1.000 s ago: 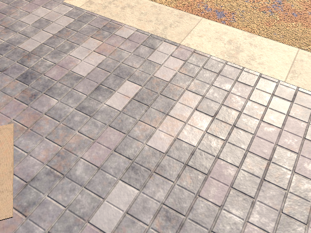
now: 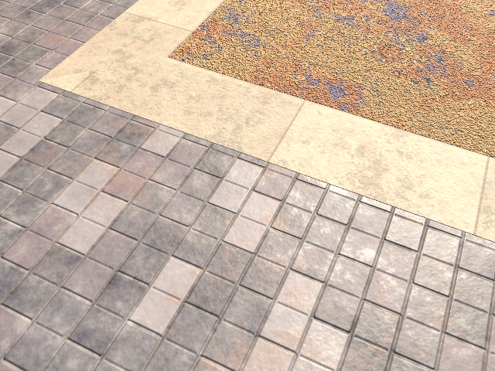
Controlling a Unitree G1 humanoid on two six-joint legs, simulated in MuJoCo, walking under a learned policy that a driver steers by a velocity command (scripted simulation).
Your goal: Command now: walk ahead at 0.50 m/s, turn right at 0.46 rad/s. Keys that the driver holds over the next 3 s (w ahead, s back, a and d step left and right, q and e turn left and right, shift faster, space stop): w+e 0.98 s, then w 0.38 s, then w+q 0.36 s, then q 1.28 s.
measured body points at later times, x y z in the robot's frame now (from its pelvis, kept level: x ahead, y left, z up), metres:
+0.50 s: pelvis +0.26 -0.07 +0.00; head +0.29 -0.09 +0.44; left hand +0.37 +0.20 -0.13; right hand +0.33 -0.35 -0.13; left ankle +0.36 +0.10 -0.66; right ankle +0.24 -0.10 -0.75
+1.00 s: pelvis +0.54 -0.11 +0.00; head +0.57 -0.11 +0.44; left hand +0.77 +0.07 -0.13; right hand +0.48 -0.39 -0.11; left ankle +0.61 -0.04 -0.75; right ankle +0.45 -0.19 -0.66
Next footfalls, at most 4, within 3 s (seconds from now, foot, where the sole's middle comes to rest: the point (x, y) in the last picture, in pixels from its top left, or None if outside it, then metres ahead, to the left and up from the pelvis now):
0.26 right None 0.28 -0.10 -0.78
0.80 left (272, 316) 0.64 -0.06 -0.78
1.30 right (383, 299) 0.70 -0.39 -0.78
1.84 left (374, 207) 1.04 -0.42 -0.78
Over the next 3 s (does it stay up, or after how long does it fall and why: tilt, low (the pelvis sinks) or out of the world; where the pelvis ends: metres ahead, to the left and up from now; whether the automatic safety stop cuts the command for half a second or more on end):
stays up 0.94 -0.47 -0.01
